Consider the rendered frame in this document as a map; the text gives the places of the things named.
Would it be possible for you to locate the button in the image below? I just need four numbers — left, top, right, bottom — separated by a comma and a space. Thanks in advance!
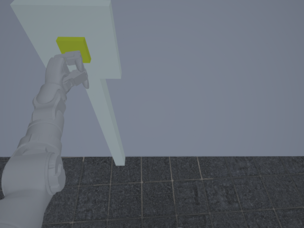
56, 37, 91, 63

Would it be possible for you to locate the robot left hand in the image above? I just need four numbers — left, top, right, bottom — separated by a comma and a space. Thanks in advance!
45, 50, 89, 94

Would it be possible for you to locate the panel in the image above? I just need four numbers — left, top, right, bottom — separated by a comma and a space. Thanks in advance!
10, 0, 125, 166

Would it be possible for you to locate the robot left forearm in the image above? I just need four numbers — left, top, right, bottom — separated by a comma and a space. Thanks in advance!
1, 83, 67, 196

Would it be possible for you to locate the robot left upper arm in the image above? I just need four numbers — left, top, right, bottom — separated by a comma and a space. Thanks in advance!
0, 152, 66, 228

